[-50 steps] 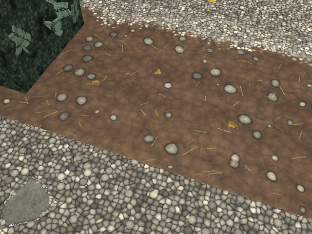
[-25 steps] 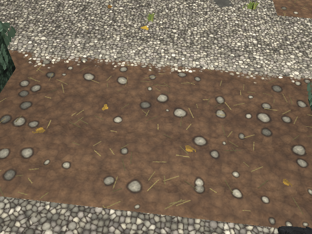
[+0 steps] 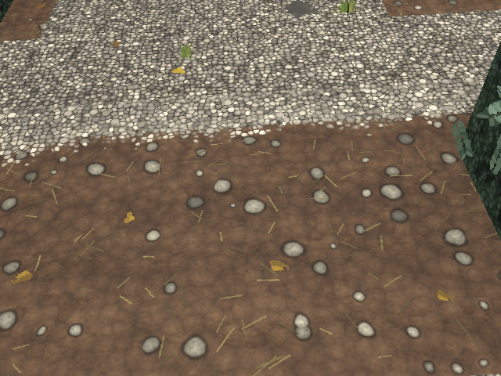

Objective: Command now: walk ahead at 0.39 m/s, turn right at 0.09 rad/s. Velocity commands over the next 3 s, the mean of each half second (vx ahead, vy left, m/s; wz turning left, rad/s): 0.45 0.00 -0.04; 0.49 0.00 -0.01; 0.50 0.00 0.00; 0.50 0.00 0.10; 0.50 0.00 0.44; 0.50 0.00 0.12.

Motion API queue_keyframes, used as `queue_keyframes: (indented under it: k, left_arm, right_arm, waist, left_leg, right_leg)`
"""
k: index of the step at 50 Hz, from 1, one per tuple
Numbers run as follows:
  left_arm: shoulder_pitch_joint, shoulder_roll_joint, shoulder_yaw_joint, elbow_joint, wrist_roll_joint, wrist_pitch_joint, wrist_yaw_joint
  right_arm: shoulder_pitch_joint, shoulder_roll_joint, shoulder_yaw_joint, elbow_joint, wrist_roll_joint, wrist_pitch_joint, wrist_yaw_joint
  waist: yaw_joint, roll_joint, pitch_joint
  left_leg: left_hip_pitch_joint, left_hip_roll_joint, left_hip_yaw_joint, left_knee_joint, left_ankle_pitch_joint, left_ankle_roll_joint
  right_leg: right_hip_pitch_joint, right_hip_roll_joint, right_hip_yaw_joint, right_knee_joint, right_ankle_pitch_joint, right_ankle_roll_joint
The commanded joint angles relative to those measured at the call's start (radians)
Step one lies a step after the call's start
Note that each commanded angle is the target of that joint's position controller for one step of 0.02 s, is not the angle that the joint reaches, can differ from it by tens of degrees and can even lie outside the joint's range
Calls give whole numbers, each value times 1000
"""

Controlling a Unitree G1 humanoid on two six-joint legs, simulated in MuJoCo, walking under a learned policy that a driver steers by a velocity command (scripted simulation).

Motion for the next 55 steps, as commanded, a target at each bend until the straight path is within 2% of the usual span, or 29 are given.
queue_keyframes:
  k: [1, 5, 8, 10, 11, 12, 13, 14, 15, 16, 17, 18, 21, 24, 27, 32, 35, 36, 37, 38, 39, 40, 41, 42, 43, 44, 47, 51, 55]
  left_arm:
    - [-5, 159, 45, -32, -13, -16, 14]
    - [42, 202, 54, 13, -23, -21, 16]
    - [43, 219, 59, 31, -34, -21, 13]
    - [23, 219, 56, 33, -31, -17, 15]
    - [13, 189, 44, 22, -16, -18, 19]
    - [119, 101, 15, -5, -10, -35, 14]
    - [101, 116, 16, 8, -13, -59, 9]
    - [18, 195, 41, -14, -42, -67, 4]
    - [-61, 192, 37, -32, -42, -71, 5]
    - [-99, 179, 37, -40, -26, -67, 10]
    - [-89, 169, 41, -32, -12, -56, 14]
    - [-58, 153, 40, -20, -11, -44, 14]
    - [-59, 121, 36, -15, -3, -27, 16]
    - [-181, 102, 26, -50, 2, -41, 10]
    - [-290, 78, 15, -76, -5, -55, -7]
    - [-429, 88, 12, -132, -17, -69, -35]
    - [-393, 119, 22, -135, -16, -79, -45]
    - [-312, 142, 34, -114, -13, -80, -42]
    - [-157, 187, 57, -70, -10, -79, -34]
    - [36, 264, 77, -39, -1, -74, -22]
    - [63, 318, 86, -17, 0, -73, -29]
    - [62, 210, 59, -28, -11, -71, -28]
    - [-11, 182, 46, -33, -10, -69, -23]
    - [-74, 175, 40, -41, -5, -66, -22]
    - [-116, 153, 34, -43, 1, -65, -25]
    - [-136, 139, 28, -45, 10, -69, -26]
    - [-144, 146, 32, -23, -5, -85, -28]
    - [-109, 178, 39, 11, -5, -78, -11]
    - [-45, 209, 46, 46, -15, -68, -4]
  right_arm:
    - [-165, -3, 14, -95, -1, -25, 13]
    - [-255, -23, 15, -129, 17, -35, 32]
    - [-253, -53, 9, -142, 18, -42, 38]
    - [-100, -99, -17, -105, 12, -41, 29]
    - [77, -146, -38, -65, 9, -39, 20]
    - [223, -262, -65, -45, -11, -36, 14]
    - [282, -210, -52, -23, 10, -32, 20]
    - [194, -172, -34, -31, 11, -31, 17]
    - [121, -147, -25, -43, 9, -30, 14]
    - [57, -118, -17, -46, 0, -29, 14]
    - [12, -90, -8, -53, -10, -36, 16]
    - [-15, -80, -6, -54, -12, -39, 18]
    - [-20, -90, -9, -25, 0, -52, 10]
    - [26, -107, -13, 6, 5, -46, 0]
    - [69, -129, -15, 33, 16, -41, -5]
    - [154, -157, -22, 84, 27, -20, -7]
    - [151, -175, -28, 99, 27, -5, -18]
    - [130, -185, -29, 99, 26, 0, -21]
    - [121, -165, -20, 94, 21, 4, -24]
    - [121, -113, 4, 66, -5, 0, -26]
    - [265, -4, 35, 59, 5, -19, -16]
    - [189, -116, 13, 70, 23, -36, -9]
    - [87, -155, 0, 34, 44, -47, -4]
    - [33, -138, 6, 20, 36, -51, -6]
    - [7, -128, 3, 16, 18, -49, -6]
    - [30, -116, 1, 19, 16, -41, -4]
    - [57, -70, 9, 30, 12, -13, -7]
    - [-79, -49, 18, -11, 1, -11, -9]
    - [-210, -37, 26, -43, 11, -24, 5]
  waist:
    - [33, -125, 70]
    - [58, -152, 88]
    - [36, -165, 97]
    - [-58, -153, 7]
    - [-139, -121, -105]
    - [-142, 122, -305]
    - [-161, 235, -407]
    - [-146, 161, -219]
    - [-122, 85, -101]
    - [-87, 22, -13]
    - [-49, 36, 10]
    - [-22, 57, 16]
    - [5, 44, 35]
    - [-27, 9, 65]
    - [-69, 11, 84]
    - [-112, 14, 120]
    - [-73, 40, 86]
    - [-20, 50, 30]
    - [55, 38, -76]
    - [123, -70, -241]
    - [39, -343, -366]
    - [91, -239, -334]
    - [84, -191, -181]
    - [55, -101, -98]
    - [28, -72, -37]
    - [-7, -99, -27]
    - [-42, -109, 7]
    - [-12, -95, 63]
    - [40, -100, 87]
  left_leg:
    - [-66, 1, 4, -203, 146, -17]
    - [36, -39, 18, -376, 149, 13]
    - [103, -52, 21, -439, 63, 64]
    - [342, -99, 64, -471, 30, 112]
    - [615, -49, 7, -438, 70, 156]
    - [1045, 230, -441, -482, -91, 315]
    - [1108, 306, -776, -672, -269, 361]
    - [989, 293, -673, -702, -333, 318]
    - [832, 256, -537, -712, -274, 290]
    - [679, 213, -435, -738, -173, 276]
    - [574, 176, -365, -769, -84, 262]
    - [512, 153, -322, -797, -38, 262]
    - [455, 134, -209, -853, 114, 276]
    - [500, 117, -143, -861, 193, 261]
    - [511, 94, -83, -855, 191, 234]
    - [647, 155, -112, -800, 202, 227]
    - [740, 179, -119, -707, 408, 202]
    - [740, 156, -93, -607, 587, 185]
    - [675, 105, -51, -425, 666, 157]
    - [461, 45, -10, -108, 389, 119]
    - [70, -140, -36, 216, -363, 60]
    - [-40, -93, -144, 306, -409, 70]
    - [-94, -44, -114, 308, -324, 79]
    - [-69, 2, -83, 265, -240, 75]
    - [-41, 29, -74, 208, -189, 65]
    - [17, 52, -81, 179, -152, 59]
    - [55, 67, -60, 96, -113, 26]
    - [12, 67, -38, -141, 93, -5]
    - [77, 24, -7, -360, 244, 0]
  right_leg:
    - [34, -207, 144, -170, 266, -153]
    - [40, -243, 142, -157, 230, -147]
    - [85, -279, 164, -117, 294, -129]
    - [74, -235, 105, 63, 597, -93]
    - [-51, -184, 53, 290, 630, -56]
    - [-432, -43, -16, 730, 270, 29]
    - [-569, 20, 114, 888, -244, 36]
    - [-680, -35, 117, 961, -209, 28]
    - [-680, -89, 79, 923, -129, 14]
    - [-646, -124, 57, 850, -58, 13]
    - [-570, -156, 66, 796, 0, 12]
    - [-512, -163, 65, 771, 30, 18]
    - [-500, -166, 47, 694, 112, 44]
    - [-562, -167, 35, 512, 274, 61]
    - [-508, -136, 6, 311, 411, 57]
    - [-516, -97, -9, 163, 367, 26]
    - [-438, -66, -30, 115, 243, -19]
    - [-310, -33, -63, 92, 234, -43]
    - [-75, -27, -70, 95, 269, -78]
    - [253, -220, 144, 140, 319, -150]
    - [566, -433, 631, 31, 83, -306]
    - [548, -412, 676, -45, -33, -271]
    - [421, -380, 522, -67, 10, -231]
    - [281, -343, 422, -88, 125, -212]
    - [170, -307, 348, -118, 223, -207]
    - [101, -285, 304, -146, 275, -204]
    - [1, -261, 206, -218, 340, -221]
    - [-17, -225, 99, -258, 364, -200]
    - [5, -214, 47, -250, 314, -166]
Next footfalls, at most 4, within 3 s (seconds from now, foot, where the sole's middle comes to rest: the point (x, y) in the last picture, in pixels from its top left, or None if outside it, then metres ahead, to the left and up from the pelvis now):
0.22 left None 0.26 0.15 -0.78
0.74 right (308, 349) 0.58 -0.07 -0.78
1.28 left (221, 260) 0.86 0.18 -0.78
1.84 right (290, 185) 1.16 -0.04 -0.78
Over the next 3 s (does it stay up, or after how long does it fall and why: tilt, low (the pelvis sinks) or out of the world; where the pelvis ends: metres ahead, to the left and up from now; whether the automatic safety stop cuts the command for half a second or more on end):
stays up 1.62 0.20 -0.02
